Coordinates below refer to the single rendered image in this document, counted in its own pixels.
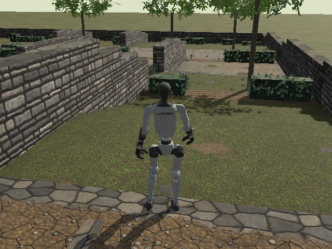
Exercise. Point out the robot left upper arm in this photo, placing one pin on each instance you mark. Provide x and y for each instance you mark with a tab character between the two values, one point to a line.
146	119

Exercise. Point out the humanoid robot torso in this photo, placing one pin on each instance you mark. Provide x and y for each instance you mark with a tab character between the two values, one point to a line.
165	119

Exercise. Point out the robot right upper arm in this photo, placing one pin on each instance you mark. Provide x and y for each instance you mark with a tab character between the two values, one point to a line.
184	117

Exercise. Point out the robot left forearm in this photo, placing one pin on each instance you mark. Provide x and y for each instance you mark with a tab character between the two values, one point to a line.
141	140

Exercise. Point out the robot right hand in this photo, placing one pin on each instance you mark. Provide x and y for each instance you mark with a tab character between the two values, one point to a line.
191	140

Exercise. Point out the robot left hand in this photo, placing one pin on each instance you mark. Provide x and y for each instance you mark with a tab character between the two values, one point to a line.
140	151

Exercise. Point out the robot left thigh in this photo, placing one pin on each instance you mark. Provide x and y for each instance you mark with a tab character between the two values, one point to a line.
154	155

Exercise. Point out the robot right forearm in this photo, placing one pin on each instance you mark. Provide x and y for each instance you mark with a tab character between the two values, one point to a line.
189	133

